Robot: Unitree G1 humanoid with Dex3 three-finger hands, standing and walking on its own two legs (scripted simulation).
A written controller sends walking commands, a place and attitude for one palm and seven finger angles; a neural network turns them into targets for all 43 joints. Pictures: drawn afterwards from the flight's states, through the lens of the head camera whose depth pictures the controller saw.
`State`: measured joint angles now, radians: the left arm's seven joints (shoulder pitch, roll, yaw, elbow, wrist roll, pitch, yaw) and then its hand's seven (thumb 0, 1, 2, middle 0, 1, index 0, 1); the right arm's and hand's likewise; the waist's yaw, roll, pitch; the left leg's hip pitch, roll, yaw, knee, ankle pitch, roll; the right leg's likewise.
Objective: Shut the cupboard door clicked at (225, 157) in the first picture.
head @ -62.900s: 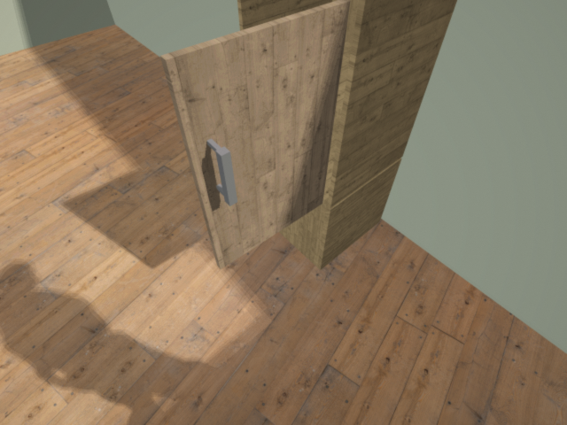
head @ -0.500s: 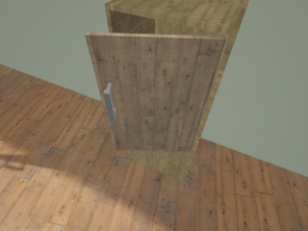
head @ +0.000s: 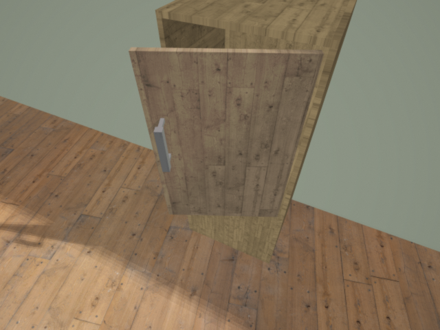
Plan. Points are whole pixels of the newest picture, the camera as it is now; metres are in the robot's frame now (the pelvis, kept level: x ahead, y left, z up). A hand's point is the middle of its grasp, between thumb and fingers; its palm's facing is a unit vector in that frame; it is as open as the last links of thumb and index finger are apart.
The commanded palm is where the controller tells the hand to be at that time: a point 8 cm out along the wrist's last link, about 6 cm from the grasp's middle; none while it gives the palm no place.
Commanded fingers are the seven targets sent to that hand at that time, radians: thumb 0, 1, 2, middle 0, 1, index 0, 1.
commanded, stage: look again from close up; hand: left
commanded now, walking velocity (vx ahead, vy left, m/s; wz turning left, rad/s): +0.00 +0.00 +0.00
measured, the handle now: (164, 145) +0.54 +0.16 +0.02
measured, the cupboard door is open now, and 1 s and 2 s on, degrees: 24 24 24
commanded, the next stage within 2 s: shuffle to correct the standing spot in 0.34 s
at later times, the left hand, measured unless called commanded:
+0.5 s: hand out of the picture -0.01 +0.21 -0.17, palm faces -0.01 -0.98 -0.20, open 7.4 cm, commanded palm none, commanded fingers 0.00 0.90 0.90 -0.20 -0.30 -0.20 -0.30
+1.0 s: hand out of the picture -0.08 +0.15 -0.18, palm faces +0.03 -1.00 -0.09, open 7.4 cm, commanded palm none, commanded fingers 0.00 0.90 0.90 -0.20 -0.30 -0.20 -0.30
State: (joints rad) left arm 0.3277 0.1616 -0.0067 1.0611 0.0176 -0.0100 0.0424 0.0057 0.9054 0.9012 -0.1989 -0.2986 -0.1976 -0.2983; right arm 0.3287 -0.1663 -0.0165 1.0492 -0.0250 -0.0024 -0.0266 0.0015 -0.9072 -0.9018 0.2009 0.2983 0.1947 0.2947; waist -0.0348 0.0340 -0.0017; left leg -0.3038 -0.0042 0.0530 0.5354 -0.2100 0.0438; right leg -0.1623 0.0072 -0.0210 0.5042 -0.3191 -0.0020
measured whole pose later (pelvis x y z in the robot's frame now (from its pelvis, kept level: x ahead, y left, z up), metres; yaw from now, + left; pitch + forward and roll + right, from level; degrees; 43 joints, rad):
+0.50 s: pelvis -0.02 +0.02 +0.00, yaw +0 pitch -2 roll -1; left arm 0.33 0.20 -0.01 1.02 0.03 0.00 0.03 0.00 0.91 0.90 -0.20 -0.30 -0.20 -0.30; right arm 0.22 -0.21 -0.01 1.03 -0.02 0.00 -0.01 0.00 -0.91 -0.90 0.20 0.30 0.20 0.29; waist 0.00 -0.02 0.01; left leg -0.28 -0.03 0.07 0.44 -0.13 0.07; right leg -0.16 -0.02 -0.01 0.44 -0.25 0.03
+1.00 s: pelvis +0.00 +0.01 -0.01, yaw -2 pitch -2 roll -1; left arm 0.49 0.10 0.02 1.12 0.03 0.03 0.01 0.01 0.91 0.90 -0.20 -0.30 -0.19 -0.30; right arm 0.34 -0.12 -0.04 1.09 -0.03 -0.02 -0.03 0.00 -0.91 -0.90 0.20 0.30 0.19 0.29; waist 0.00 -0.03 -0.02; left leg -0.30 0.01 0.12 0.59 -0.25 0.07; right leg -0.23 -0.01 -0.02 0.69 -0.41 -0.02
